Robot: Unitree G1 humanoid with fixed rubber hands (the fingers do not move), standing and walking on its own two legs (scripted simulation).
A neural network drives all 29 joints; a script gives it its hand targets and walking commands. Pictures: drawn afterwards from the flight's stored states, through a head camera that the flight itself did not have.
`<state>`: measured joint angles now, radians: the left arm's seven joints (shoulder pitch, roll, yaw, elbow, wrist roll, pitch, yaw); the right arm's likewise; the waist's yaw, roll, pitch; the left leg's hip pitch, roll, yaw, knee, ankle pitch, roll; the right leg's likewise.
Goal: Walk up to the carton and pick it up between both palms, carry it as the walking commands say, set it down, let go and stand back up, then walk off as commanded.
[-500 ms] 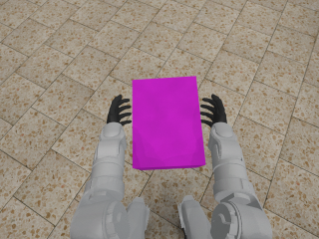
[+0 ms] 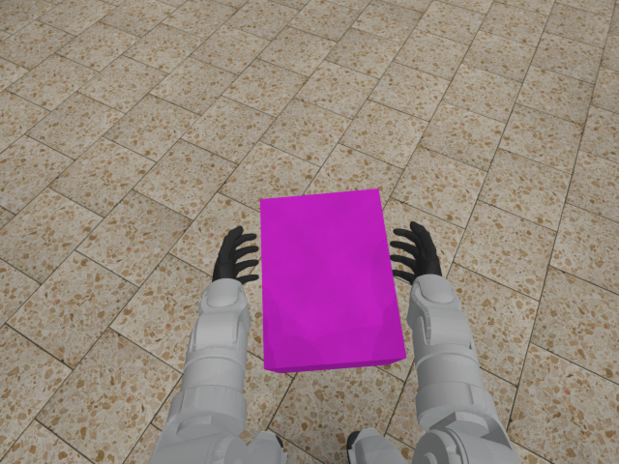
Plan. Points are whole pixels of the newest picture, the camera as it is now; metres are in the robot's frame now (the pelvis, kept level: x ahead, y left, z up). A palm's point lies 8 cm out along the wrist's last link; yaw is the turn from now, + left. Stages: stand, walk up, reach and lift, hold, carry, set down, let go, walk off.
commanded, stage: reach and lift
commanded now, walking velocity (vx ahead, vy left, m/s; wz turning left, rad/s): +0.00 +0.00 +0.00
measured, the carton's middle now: (327, 285) +0.38 -0.02 -0.12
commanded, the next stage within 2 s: hold in 1.74 s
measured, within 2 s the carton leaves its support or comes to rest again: neither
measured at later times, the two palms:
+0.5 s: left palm (206, 276) +0.33 +0.13 +0.05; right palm (443, 267) +0.33 -0.14 +0.05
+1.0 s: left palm (190, 273) +0.31 +0.13 +0.10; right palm (466, 266) +0.31 -0.14 +0.11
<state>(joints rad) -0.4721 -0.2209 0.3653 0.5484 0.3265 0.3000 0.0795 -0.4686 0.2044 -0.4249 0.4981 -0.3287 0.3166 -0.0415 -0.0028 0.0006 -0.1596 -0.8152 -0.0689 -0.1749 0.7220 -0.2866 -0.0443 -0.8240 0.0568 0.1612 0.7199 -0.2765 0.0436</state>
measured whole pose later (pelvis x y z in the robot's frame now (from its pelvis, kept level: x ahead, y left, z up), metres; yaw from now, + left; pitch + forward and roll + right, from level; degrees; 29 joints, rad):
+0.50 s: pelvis +0.01 -0.01 +0.03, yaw +1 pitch +6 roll +0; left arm -0.39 -0.19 0.31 0.51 0.34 0.49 0.03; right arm -0.38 0.19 -0.35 0.48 -0.32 0.50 -0.04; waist 0.01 0.00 -0.11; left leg -0.36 -0.04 -0.19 0.47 -0.22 -0.04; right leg -0.36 0.04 0.14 0.48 -0.21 0.02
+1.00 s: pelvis +0.01 -0.01 +0.04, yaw +0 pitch -7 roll +0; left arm -0.38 -0.19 0.25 0.38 0.33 0.74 0.03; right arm -0.37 0.18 -0.29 0.36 -0.31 0.74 -0.03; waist 0.01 -0.01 -0.05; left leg -0.06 -0.03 -0.18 0.37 -0.20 -0.03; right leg -0.08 0.03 0.14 0.39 -0.19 0.02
